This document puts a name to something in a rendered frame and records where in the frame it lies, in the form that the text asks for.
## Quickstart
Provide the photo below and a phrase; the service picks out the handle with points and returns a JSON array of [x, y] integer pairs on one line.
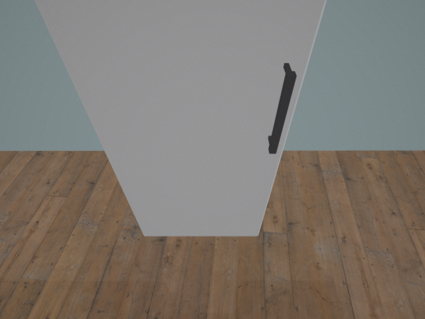
[[284, 102]]

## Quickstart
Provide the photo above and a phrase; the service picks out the fridge door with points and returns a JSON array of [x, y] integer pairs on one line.
[[183, 95]]

